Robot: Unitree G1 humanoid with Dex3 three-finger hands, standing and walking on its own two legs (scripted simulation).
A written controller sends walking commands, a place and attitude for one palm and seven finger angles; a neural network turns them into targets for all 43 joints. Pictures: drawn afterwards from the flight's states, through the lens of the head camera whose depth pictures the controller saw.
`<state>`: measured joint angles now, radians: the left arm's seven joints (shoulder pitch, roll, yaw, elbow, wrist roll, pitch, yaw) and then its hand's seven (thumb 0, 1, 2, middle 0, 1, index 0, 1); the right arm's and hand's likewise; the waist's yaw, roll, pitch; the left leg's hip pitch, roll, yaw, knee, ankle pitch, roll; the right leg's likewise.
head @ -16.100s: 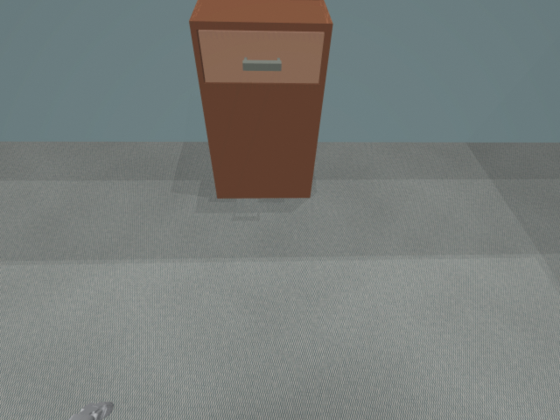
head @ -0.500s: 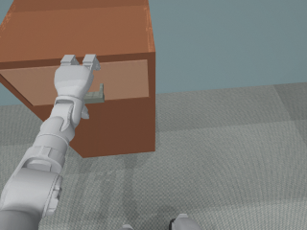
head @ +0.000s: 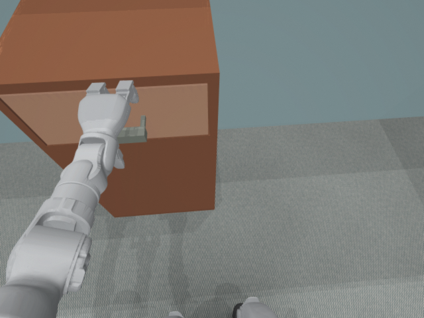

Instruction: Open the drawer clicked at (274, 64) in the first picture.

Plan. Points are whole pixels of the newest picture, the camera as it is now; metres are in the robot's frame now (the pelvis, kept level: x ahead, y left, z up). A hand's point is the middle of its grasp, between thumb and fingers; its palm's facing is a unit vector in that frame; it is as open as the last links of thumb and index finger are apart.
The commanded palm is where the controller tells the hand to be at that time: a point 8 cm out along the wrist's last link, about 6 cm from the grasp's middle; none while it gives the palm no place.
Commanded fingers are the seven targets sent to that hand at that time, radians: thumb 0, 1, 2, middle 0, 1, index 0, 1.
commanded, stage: move the hooked fingers above the handle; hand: left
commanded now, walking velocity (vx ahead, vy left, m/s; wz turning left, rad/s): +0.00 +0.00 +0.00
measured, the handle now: (117, 128) +0.52 +0.21 -0.02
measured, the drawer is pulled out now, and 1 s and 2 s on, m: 0.00 0.00 0.00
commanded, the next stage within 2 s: lower the fingers behind the handle in 0.86 s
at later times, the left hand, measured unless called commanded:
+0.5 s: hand (111, 135) +0.46 +0.19 +0.03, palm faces +0.04 -0.04 -1.00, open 13.8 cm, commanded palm +0.44 +0.22 +0.09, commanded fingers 0.00 -0.50 0.30 -0.30 -1.20 -0.30 -1.20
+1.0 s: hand (96, 135) +0.46 +0.21 +0.05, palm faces +0.09 +0.01 -1.00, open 13.8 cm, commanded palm +0.43 +0.22 +0.09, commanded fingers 0.00 -0.50 0.30 -0.30 -1.20 -0.30 -1.20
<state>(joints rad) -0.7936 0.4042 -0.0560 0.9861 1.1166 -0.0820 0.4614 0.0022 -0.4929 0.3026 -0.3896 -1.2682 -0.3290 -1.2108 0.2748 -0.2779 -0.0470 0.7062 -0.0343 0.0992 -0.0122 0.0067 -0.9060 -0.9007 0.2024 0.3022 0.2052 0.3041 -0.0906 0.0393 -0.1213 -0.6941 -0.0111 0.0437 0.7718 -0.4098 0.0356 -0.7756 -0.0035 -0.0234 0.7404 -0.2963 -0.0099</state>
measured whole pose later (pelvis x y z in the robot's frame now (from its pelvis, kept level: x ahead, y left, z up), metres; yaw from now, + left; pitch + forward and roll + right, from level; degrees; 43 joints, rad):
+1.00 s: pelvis +0.00 -0.01 +0.01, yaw +0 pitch +17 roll +0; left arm -0.67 0.44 0.00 0.90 1.12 -0.07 0.44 0.00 -0.49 0.30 -0.33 -1.20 -0.33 -1.21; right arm 0.28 -0.26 -0.06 0.71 -0.03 0.11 -0.01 0.01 -0.91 -0.90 0.20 0.30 0.21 0.30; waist -0.06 0.05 -0.11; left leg -0.62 0.00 0.05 0.72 -0.39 0.02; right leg -0.71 0.01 -0.02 0.71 -0.29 -0.02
